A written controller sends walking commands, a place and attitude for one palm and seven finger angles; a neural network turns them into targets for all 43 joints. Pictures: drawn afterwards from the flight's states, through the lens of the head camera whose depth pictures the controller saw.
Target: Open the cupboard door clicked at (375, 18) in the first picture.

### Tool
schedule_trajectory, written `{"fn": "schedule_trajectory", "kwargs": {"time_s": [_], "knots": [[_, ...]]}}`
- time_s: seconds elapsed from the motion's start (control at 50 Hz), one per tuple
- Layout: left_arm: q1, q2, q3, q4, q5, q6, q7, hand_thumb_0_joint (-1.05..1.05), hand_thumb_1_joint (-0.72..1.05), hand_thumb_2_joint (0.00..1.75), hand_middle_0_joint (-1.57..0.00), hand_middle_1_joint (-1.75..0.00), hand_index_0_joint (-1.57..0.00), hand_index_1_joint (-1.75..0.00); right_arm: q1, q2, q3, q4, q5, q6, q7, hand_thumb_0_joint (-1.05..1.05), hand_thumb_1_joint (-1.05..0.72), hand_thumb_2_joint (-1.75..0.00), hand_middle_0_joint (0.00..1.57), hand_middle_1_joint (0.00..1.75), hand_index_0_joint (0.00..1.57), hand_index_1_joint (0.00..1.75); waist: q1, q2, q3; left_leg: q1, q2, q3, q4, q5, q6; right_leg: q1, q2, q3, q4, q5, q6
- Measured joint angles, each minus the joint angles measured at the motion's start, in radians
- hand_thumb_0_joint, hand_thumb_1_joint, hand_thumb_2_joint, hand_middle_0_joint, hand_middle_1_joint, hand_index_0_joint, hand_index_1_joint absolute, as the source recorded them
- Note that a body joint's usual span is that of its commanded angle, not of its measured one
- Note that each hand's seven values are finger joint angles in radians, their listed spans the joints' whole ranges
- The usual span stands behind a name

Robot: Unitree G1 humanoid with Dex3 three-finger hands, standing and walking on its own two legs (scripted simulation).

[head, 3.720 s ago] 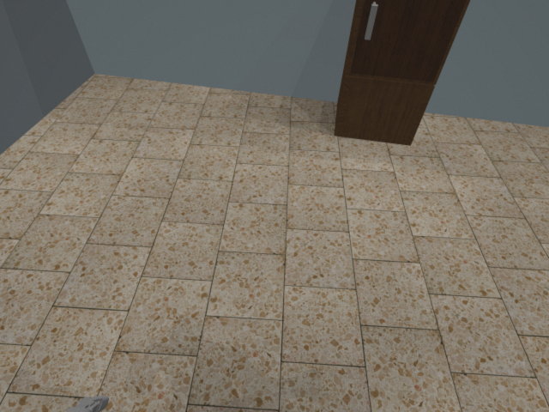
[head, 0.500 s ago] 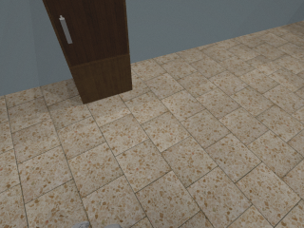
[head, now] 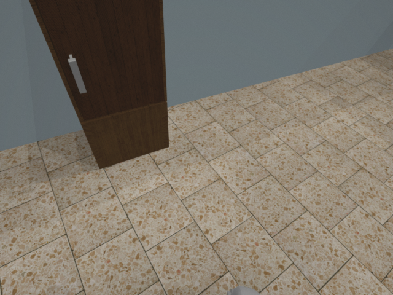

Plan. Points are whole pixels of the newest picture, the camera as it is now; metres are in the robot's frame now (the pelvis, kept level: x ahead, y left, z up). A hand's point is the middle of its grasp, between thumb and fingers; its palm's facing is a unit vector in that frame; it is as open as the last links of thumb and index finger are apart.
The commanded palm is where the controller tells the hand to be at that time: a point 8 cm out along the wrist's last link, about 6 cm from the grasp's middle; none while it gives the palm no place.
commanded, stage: walk to a spot facing it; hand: left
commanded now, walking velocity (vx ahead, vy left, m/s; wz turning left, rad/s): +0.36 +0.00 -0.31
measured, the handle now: (76, 73) +0.90 +0.55 -0.09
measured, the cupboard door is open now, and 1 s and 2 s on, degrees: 0 0 0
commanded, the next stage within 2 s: turn to face it in 0.34 s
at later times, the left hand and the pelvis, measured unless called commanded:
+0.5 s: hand (157, 248) +0.26 +0.11 -0.17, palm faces +0.02 -0.98 -0.21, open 7.2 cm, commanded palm none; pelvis +0.21 -0.07 +0.00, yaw -1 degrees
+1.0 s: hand (128, 216) +0.35 +0.21 -0.18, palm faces +0.29 -0.93 -0.24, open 7.3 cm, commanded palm none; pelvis +0.31 -0.01 -0.01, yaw +13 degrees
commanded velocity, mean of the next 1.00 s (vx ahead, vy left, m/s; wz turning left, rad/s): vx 0.12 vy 0.00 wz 0.34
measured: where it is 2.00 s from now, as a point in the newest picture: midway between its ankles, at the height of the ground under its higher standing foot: (204, 285)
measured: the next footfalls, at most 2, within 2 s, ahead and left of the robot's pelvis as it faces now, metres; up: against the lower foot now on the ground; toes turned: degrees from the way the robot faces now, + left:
right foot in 0.22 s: +0.26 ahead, -0.15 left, +0.00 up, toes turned -13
left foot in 0.72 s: +0.39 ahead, +0.07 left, +0.00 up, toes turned +15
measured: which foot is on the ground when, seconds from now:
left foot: down 0.00-0.24, up 0.26-0.70, down 0.72-1.00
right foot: up 0.00-0.20, down 0.22-0.72, up 0.74-1.00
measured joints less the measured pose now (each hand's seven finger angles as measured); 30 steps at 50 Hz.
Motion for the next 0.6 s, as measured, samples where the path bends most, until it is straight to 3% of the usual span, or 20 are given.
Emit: {"fn": "schedule_trajectory", "kwargs": {"time_s": [0.1, 0.2, 0.24, 0.26, 0.3, 0.34, 0.46, 0.6], "knots": [[-0.063, -0.006, 0.004, -0.028, 0.0, 0.006, 0.002, 0.01, 0.93, 0.9, -0.2, -0.3, -0.2, -0.3, 0.067, 0.037, -0.004, 0.048, -0.002, 0.013, 0.006, 0.0, -0.9, -0.9, 0.2, 0.3, 0.2, 0.3, -0.024, 0.022, 0.021, 0.103, 0.0, 0.034, -0.058, -0.038, -0.032, -0.013, -0.02, -0.031, -0.262, 0.048, 0.003], [-0.114, -0.009, 0.002, -0.047, 0.001, -0.015, 0.0, 0.01, 0.92, 0.9, -0.2, -0.3, -0.2, -0.3, 0.125, 0.037, -0.013, 0.085, -0.005, 0.028, 0.01, 0.0, -0.9, -0.9, 0.2, 0.3, 0.2, 0.3, -0.057, 0.051, 0.048, 0.166, 0.04, 0.06, 0.022, -0.154, -0.089, 0.07, 0.023, -0.073, -0.461, 0.045, -0.036], [-0.126, -0.007, 0.003, -0.057, 0.004, -0.047, 0.004, 0.01, 0.92, 0.9, -0.2, -0.3, -0.2, -0.3, 0.141, 0.036, -0.014, 0.104, 0.003, 0.04, 0.015, 0.0, -0.9, -0.9, 0.2, 0.3, 0.2, 0.3, -0.046, 0.058, 0.051, 0.102, 0.082, 0.027, 0.24, -0.218, -0.076, 0.098, 0.043, -0.086, -0.466, 0.07, -0.066], [-0.132, -0.011, 0.002, -0.06, -0.001, -0.061, 0.008, 0.0, 0.92, 0.9, -0.2, -0.3, -0.2, -0.3, 0.128, 0.029, -0.013, 0.109, 0.009, 0.052, 0.017, 0.0, -0.9, -0.9, 0.2, 0.3, 0.2, 0.3, -0.042, 0.066, 0.06, 0.031, 0.087, -0.036, 0.415, -0.236, -0.059, 0.094, 0.052, -0.092, -0.423, 0.045, -0.076], [-0.128, -0.02, -0.002, -0.059, -0.01, -0.07, 0.015, 0.0, 0.92, 0.9, -0.2, -0.3, -0.2, -0.3, 0.091, 0.012, -0.018, 0.105, 0.013, 0.066, 0.018, 0.01, -0.9, -0.9, 0.2, 0.3, 0.2, 0.3, -0.04, 0.07, 0.067, -0.116, 0.067, -0.142, 0.711, -0.205, -0.036, 0.125, 0.065, -0.102, -0.413, -0.001, -0.084], [-0.109, -0.032, -0.01, -0.049, -0.012, -0.069, 0.025, 0.0, 0.91, 0.9, -0.2, -0.3, -0.2, -0.3, 0.046, -0.01, -0.025, 0.086, 0.008, 0.069, 0.014, 0.01, -0.9, -0.9, 0.2, 0.3, 0.2, 0.3, -0.038, 0.072, 0.058, -0.234, 0.063, -0.179, 0.835, -0.121, -0.026, 0.18, 0.079, -0.11, -0.471, 0.001, -0.075], [-0.04, -0.022, -0.016, -0.011, -0.009, -0.075, 0.044, -0.01, 0.95, 0.9, -0.2, -0.3, -0.2, -0.3, -0.068, -0.057, -0.036, -0.005, 0.001, 0.068, 0.01, 0.0, -0.91, -0.9, 0.19, 0.3, 0.2, 0.3, -0.039, 0.068, 0.002, -0.432, 0.071, -0.188, 0.701, -0.002, -0.044, 0.324, 0.103, -0.14, -0.652, 0.022, -0.076], [0.016, -0.041, -0.045, 0.019, -0.008, -0.065, 0.041, 0.0, 0.93, 0.9, -0.2, -0.3, -0.2, -0.3, -0.16, -0.071, -0.027, -0.055, 0.007, 0.083, 0.026, 0.0, -0.91, -0.9, 0.19, 0.3, 0.19, 0.3, -0.013, 0.055, 0.006, -0.417, 0.048, -0.154, 0.413, 0.055, -0.049, 0.443, 0.095, -0.197, -0.701, -0.032, -0.04]]}}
